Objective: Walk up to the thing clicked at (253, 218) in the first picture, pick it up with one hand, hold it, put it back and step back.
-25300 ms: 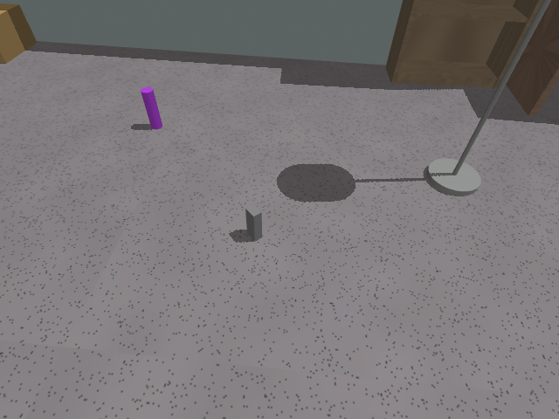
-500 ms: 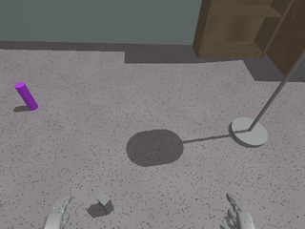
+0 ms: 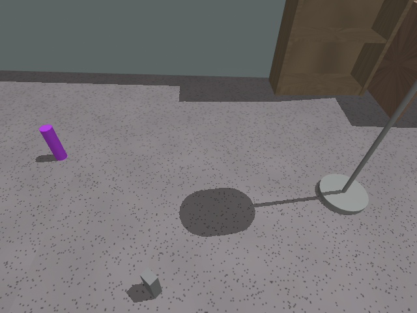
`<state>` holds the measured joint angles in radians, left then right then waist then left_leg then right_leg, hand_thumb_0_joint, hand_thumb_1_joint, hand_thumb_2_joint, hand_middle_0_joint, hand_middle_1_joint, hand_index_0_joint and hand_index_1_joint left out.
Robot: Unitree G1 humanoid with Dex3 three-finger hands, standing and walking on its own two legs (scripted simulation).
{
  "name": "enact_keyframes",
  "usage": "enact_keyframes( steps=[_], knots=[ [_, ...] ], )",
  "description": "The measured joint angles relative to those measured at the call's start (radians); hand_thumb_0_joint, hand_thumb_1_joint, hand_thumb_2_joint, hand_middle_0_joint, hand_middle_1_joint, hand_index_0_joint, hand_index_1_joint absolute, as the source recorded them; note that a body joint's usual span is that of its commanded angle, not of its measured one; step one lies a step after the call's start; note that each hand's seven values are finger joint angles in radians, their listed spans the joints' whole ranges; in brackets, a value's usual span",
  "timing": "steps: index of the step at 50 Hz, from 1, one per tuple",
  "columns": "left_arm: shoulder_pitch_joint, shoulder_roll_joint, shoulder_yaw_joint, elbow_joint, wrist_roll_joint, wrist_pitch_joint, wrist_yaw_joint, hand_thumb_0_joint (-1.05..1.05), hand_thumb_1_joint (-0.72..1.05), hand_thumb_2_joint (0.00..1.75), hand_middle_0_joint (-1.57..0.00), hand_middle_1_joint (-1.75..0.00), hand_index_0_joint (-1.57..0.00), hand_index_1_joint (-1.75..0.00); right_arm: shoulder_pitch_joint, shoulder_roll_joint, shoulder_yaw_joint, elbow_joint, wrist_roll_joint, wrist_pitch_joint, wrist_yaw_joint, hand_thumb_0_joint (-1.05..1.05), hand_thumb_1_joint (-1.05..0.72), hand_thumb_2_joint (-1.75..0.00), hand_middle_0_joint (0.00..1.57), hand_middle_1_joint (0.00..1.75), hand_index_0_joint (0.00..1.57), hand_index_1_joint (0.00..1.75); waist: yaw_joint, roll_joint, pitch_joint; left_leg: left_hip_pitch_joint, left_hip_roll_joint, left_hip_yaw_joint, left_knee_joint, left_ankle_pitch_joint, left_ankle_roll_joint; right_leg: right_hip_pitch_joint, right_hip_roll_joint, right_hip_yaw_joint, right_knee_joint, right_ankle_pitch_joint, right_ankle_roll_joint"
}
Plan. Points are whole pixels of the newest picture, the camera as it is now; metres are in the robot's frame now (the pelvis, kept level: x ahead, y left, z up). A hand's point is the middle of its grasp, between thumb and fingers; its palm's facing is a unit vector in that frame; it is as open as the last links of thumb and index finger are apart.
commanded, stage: stand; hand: left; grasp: from the side
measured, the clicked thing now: (151, 283) +0.42 +0.22 -0.68
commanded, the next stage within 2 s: step back in 1.76 s
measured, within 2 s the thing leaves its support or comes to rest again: neither
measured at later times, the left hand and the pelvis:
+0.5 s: hand out of the picture +0.04 +0.24 -0.15, palm faces -0.02 -0.94 -0.35, open 7.4 cm; pelvis +0.00 -0.01 +0.01, yaw +0 degrees
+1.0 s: hand out of the picture +0.09 +0.24 -0.14, palm faces -0.03 -0.94 -0.34, open 7.4 cm; pelvis +0.02 -0.01 +0.01, yaw +0 degrees
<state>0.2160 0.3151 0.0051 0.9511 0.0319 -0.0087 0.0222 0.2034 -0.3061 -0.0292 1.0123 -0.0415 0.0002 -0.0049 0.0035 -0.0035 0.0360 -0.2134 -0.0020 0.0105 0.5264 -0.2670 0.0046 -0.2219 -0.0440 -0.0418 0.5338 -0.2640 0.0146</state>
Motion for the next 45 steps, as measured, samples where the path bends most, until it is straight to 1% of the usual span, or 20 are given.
enact_keyframes(
  steps=[7, 15, 27, 45],
  knots=[
    [-0.024, -0.003, -0.007, 0.096, -0.002, -0.001, -0.004, 0.01, 0.9, 0.89, -0.2, -0.3, -0.2, -0.3, -0.02, 0.007, 0.01, 0.064, 0.008, 0.003, 0.001, 0.0, -0.9, -0.89, 0.2, 0.3, 0.2, 0.3, 0.003, 0.008, 0.006, 0.055, -0.006, 0.0, -0.094, 0.055, 0.0, 0.05, -0.003, -0.001, -0.082, 0.048, 0.002],
    [-0.041, 0.004, -0.007, 0.163, -0.003, -0.004, -0.008, 0.01, 0.9, 0.89, -0.2, -0.3, -0.2, -0.3, -0.039, 0.0, 0.009, 0.101, 0.012, 0.002, 0.003, 0.0, -0.9, -0.89, 0.2, 0.3, 0.2, 0.3, 0.005, 0.018, 0.01, 0.073, -0.003, -0.005, -0.141, 0.085, -0.004, 0.068, 0.001, -0.007, -0.126, 0.074, -0.001],
    [-0.062, 0.005, -0.01, 0.206, -0.007, -0.008, -0.008, 0.01, 0.9, 0.9, -0.2, -0.3, -0.2, -0.3, -0.051, -0.015, 0.013, 0.132, 0.015, 0.004, 0.005, 0.0, -0.9, -0.89, 0.2, 0.3, 0.2, 0.3, 0.003, 0.015, 0.019, 0.079, 0.011, -0.008, -0.163, 0.09, -0.012, 0.081, 0.015, -0.011, -0.165, 0.088, -0.008],
    [-0.121, 0.001, -0.01, 0.218, -0.014, -0.013, -0.011, 0.01, 0.9, 0.89, -0.2, -0.3, -0.2, -0.3, -0.088, -0.021, 0.023, 0.148, 0.023, -0.006, -0.001, 0.0, -0.9, -0.89, 0.2, 0.3, 0.2, 0.3, -0.003, 0.015, 0.014, 0.116, 0.013, -0.001, -0.209, 0.089, -0.014, 0.113, 0.018, -0.004, -0.205, 0.088, -0.006]
  ],
)
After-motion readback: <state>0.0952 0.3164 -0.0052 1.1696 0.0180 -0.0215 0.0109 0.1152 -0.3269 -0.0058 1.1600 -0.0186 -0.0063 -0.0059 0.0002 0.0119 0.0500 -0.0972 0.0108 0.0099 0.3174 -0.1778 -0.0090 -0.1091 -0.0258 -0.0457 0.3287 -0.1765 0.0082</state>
